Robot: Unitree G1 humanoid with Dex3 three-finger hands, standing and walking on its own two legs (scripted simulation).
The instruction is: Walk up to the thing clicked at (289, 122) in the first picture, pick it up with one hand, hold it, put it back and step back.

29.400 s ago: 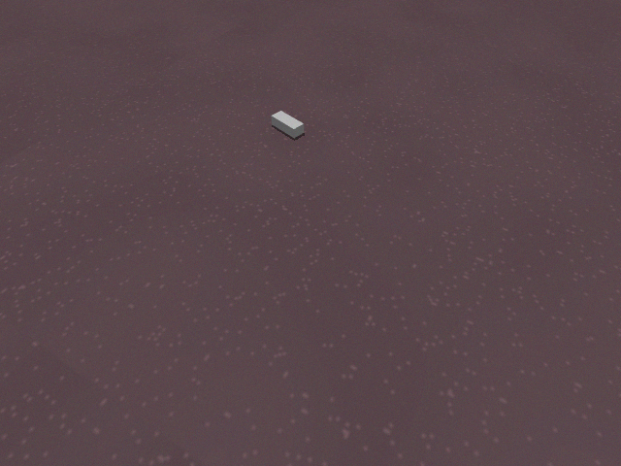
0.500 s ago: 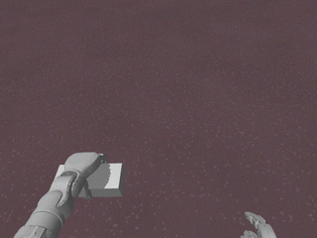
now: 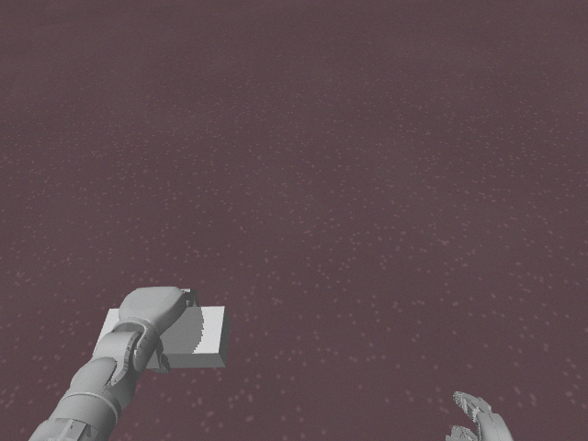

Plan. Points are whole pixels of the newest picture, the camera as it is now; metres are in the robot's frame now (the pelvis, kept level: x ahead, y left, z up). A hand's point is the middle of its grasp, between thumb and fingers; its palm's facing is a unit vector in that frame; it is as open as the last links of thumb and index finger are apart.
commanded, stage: crouch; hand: left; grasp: from above
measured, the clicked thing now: (166, 337) +0.30 +0.22 -0.07
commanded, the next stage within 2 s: lower in 1.76 s
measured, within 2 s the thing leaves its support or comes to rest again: neither
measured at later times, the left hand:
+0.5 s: hand (195, 356) +0.34 +0.23 -0.27, palm faces -0.41 +0.06 -0.91, open 10.5 cm
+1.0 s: hand (209, 380) +0.36 +0.25 -0.48, palm faces -0.45 +0.02 -0.89, open 10.5 cm
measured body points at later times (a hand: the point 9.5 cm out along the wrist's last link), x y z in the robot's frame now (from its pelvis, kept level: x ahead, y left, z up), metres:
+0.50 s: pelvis -0.04 +0.01 -0.16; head +0.09 +0.02 +0.27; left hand +0.36 +0.23 -0.22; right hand +0.02 -0.28 -0.28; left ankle +0.01 +0.13 -0.74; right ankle +0.02 -0.13 -0.74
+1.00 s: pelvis -0.06 +0.01 -0.32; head +0.15 +0.04 +0.07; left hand +0.38 +0.25 -0.43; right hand +0.03 -0.27 -0.45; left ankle +0.01 +0.13 -0.74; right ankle +0.02 -0.13 -0.74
